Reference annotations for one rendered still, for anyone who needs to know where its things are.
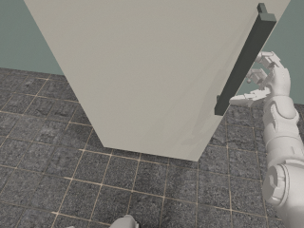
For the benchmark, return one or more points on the right robot forearm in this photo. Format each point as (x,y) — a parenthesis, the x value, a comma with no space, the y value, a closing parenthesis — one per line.
(281,134)

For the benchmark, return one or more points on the robot left thigh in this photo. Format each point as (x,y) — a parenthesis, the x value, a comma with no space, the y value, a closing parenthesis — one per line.
(125,223)

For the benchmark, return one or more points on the fridge door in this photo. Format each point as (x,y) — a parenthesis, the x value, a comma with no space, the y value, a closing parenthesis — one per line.
(147,73)

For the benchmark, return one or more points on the right robot upper arm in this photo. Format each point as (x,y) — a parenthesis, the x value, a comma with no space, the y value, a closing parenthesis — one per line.
(284,189)

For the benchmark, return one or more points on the robot right hand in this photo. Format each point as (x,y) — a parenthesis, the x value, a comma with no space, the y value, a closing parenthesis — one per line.
(278,81)

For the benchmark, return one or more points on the robot left shin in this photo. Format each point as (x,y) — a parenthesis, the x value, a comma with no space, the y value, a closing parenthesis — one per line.
(128,216)

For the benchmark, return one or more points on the handle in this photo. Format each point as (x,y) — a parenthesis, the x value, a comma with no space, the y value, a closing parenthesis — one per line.
(257,37)

